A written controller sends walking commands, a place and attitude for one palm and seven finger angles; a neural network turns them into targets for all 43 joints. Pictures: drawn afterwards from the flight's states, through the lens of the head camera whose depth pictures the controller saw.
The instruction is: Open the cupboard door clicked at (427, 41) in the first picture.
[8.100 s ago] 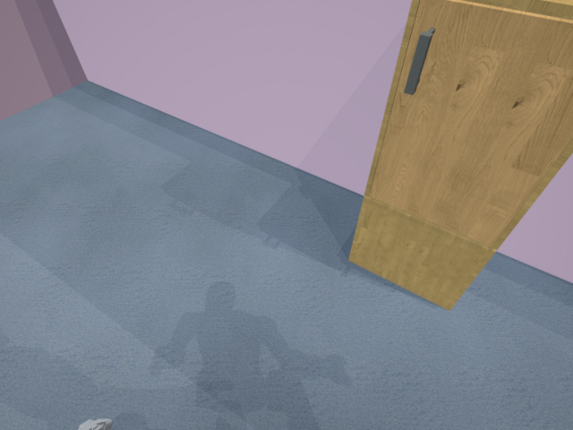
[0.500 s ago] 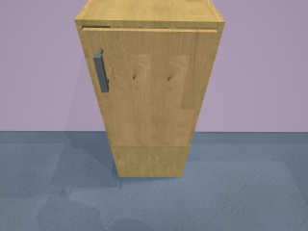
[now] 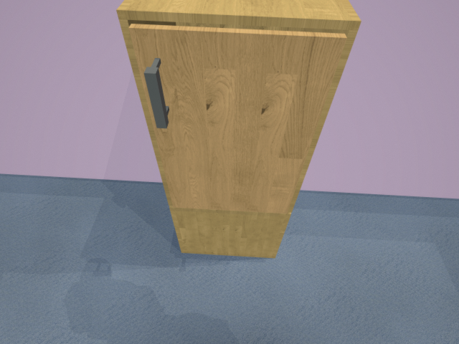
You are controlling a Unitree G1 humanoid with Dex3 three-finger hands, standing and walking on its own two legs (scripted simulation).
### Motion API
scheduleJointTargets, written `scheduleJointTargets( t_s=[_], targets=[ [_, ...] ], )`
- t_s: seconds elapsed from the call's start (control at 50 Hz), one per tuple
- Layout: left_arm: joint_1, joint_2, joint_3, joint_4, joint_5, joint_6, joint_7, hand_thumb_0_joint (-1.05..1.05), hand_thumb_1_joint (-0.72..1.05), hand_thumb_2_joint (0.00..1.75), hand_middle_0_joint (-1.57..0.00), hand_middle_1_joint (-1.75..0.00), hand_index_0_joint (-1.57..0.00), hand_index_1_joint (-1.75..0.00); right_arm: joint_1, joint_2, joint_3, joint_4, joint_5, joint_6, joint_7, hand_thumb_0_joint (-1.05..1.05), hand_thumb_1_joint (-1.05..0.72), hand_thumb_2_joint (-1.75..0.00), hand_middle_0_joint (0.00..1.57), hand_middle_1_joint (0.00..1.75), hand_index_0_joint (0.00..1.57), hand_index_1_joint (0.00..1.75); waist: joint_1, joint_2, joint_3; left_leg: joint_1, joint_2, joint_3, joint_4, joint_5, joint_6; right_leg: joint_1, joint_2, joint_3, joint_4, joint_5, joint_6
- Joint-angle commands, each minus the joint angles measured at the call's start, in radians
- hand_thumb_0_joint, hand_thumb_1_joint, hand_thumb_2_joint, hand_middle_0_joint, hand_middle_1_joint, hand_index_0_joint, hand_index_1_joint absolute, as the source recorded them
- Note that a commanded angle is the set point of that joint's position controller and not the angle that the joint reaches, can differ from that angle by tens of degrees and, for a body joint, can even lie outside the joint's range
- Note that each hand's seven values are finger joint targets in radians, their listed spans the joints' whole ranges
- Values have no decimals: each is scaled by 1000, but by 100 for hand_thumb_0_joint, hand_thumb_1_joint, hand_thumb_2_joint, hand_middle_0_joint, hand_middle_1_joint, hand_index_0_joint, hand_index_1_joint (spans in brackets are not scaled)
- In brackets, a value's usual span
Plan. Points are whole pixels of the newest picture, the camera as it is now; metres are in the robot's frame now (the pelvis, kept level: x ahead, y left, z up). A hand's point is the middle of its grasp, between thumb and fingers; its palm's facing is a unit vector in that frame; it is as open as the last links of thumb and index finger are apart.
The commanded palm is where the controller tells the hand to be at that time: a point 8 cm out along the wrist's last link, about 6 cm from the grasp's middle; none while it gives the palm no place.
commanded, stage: come to a stop and stand still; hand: left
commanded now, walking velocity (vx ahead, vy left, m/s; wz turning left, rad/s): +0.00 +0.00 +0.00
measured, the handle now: (159, 94) +0.54 +0.19 +0.14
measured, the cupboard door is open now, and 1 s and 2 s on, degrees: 0 0 0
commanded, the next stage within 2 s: look again from close up in 1.10 s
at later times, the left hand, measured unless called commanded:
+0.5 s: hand out of the picture +0.02 +0.18 -0.15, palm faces +0.01 -0.97 -0.23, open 7.4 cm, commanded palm none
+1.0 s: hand out of the picture +0.04 +0.14 -0.16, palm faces +0.03 -0.98 -0.22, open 7.3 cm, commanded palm none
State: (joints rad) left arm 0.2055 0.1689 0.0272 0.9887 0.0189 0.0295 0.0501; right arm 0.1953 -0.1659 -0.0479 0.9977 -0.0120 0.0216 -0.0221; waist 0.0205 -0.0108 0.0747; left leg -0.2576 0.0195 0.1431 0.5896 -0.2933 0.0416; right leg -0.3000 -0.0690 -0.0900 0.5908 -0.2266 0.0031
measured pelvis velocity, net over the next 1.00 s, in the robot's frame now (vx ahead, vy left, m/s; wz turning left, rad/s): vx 0.04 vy -0.03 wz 0.00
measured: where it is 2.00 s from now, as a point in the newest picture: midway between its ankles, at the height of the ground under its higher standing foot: outside the picture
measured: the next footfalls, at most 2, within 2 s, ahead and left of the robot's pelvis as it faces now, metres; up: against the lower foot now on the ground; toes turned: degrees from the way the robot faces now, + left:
none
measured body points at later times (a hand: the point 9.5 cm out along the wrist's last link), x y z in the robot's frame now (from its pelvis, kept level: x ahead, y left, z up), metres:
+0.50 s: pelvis +0.01 +0.00 +0.01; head +0.02 -0.02 +0.46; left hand +0.02 +0.23 -0.14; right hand +0.03 -0.23 -0.16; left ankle +0.02 +0.09 -0.73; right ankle +0.04 -0.12 -0.73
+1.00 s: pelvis +0.04 -0.03 +0.01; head +0.05 -0.05 +0.46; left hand +0.04 +0.20 -0.14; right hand +0.03 -0.24 -0.16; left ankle +0.02 +0.09 -0.73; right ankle +0.04 -0.12 -0.73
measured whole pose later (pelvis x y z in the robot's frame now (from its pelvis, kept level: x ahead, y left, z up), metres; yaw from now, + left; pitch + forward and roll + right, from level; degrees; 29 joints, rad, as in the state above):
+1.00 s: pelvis +0.04 -0.03 +0.01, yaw +0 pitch -1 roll +1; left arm 0.26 0.15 -0.01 1.13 0.01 -0.02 0.04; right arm 0.29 -0.13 0.01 1.14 -0.02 -0.03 -0.03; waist 0.01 0.02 0.03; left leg -0.14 0.04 0.13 0.42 -0.26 -0.01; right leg -0.20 -0.02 -0.10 0.47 -0.26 -0.03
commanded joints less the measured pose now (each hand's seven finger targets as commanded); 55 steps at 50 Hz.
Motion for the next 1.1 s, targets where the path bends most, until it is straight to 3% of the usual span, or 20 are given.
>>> scheduleJointTargets(
  t_s=[0.0,0.02,0.04,0.06,0.1,0.16,0.24,0.34,0.5,0.68,0.76,1.08],
  targets=[
    [8,183,15,-77,7,-49,-2,0,90,90,-20,-30,-20,-30,88,-72,-2,-117,-7,-16,24,0,-90,-90,20,30,20,30,-64,-24,-95,51,34,-84,-55,-67,-35,-110,-165,213,-191,-226,-106],
    [-4,161,13,-81,7,-44,-5,0,90,90,-20,-30,-20,-30,116,-84,-2,-113,-10,-22,23,0,-90,-90,20,30,20,30,-73,17,-68,70,61,-115,-111,-27,-18,-154,-112,157,-146,-234,-82],
    [5,139,7,-82,6,-35,-9,0,90,90,-20,-30,-20,-30,104,-97,-2,-120,-10,-27,21,0,-90,-90,20,30,20,30,-59,88,-27,17,101,-169,-186,-54,1,-143,-53,104,-112,-225,-52],
    [34,122,3,-76,6,-30,-12,0,90,90,-20,-30,-20,-30,80,-116,-1,-131,-11,-30,19,0,-90,-90,20,30,20,30,-40,104,-4,-47,140,-219,-261,-127,17,-97,-14,62,-77,-179,-34],
    [76,102,-2,-60,10,-30,-19,0,90,90,-20,-30,-20,-30,55,-135,0,-144,-11,-37,16,0,-90,-90,20,30,20,30,-12,59,7,-116,154,-231,-309,-170,30,-13,-1,42,-56,-105,-25],
    [109,94,-8,-41,9,-32,-21,0,90,90,-20,-30,-20,-30,60,-135,2,-136,-11,-38,14,0,-90,-90,20,30,20,30,-11,13,16,-113,129,-208,-321,-223,21,-4,-11,68,-103,-99,-27],
    [119,101,-11,-24,6,-39,-23,0,90,90,-20,-30,-20,-30,80,-130,13,-106,-10,-44,14,0,-90,-90,20,30,20,30,-15,18,-2,-62,116,-187,-320,-164,15,-2,-26,87,-137,-76,-29],
    [113,106,-16,6,1,-52,-23,0,90,90,-20,-30,-20,-30,109,-115,26,-56,-7,-54,11,0,-90,-90,20,30,20,30,-23,-23,-30,2,101,-153,-288,-28,8,14,-50,110,-178,-27,-32],
    [106,98,-21,64,-4,-60,-20,0,90,90,-20,-30,-20,-30,140,-85,42,34,-4,-61,5,0,-90,-90,20,30,20,30,-19,-2,-33,40,99,-122,-267,90,-5,54,-63,111,-195,46,-36],
    [100,80,-20,100,-7,-60,-16,0,90,90,-20,-30,-20,-30,172,-44,45,100,-4,-59,-2,0,-90,-90,20,30,20,30,-16,17,-10,35,102,-114,-267,115,-13,85,-59,101,-207,78,-45],
    [105,77,-19,111,-8,-62,-16,0,90,90,-20,-30,-20,-30,177,-45,44,111,-4,-60,-5,0,-90,-90,20,30,20,30,-16,12,-35,64,104,-106,-255,147,-16,95,-60,103,-202,124,-46],
    [115,72,-14,121,-4,-66,-14,0,90,90,-20,-30,-20,-30,165,-32,42,128,-4,-55,-11,0,-90,-90,20,30,20,30,-17,0,-16,101,109,-95,-251,178,-24,106,-58,101,-222,195,-51]
  ],
)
